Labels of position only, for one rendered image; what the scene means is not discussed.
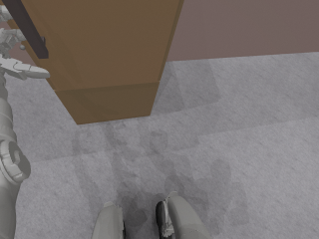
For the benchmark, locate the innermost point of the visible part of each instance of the robot left hand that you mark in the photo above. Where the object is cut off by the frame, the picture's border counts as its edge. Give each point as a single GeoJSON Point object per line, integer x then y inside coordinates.
{"type": "Point", "coordinates": [13, 67]}

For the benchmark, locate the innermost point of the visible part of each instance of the robot right thigh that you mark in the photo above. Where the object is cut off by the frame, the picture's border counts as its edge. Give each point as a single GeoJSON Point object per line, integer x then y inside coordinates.
{"type": "Point", "coordinates": [184, 220]}

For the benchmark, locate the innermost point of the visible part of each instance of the cupboard door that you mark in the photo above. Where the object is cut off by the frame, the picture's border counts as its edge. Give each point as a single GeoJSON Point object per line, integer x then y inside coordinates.
{"type": "Point", "coordinates": [102, 43]}

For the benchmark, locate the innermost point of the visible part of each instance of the left robot forearm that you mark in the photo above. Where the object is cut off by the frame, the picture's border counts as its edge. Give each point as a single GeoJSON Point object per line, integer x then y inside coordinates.
{"type": "Point", "coordinates": [6, 115]}

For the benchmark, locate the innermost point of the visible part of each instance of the right robot shin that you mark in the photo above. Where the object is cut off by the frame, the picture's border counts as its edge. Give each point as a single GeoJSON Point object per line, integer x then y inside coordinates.
{"type": "Point", "coordinates": [167, 230]}

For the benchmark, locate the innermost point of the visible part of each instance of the handle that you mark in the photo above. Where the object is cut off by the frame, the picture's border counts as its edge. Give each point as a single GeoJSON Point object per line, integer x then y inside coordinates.
{"type": "Point", "coordinates": [27, 27]}

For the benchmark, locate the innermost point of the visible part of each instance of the robot left upper arm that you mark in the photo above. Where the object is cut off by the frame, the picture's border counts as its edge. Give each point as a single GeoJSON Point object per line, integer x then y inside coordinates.
{"type": "Point", "coordinates": [14, 168]}

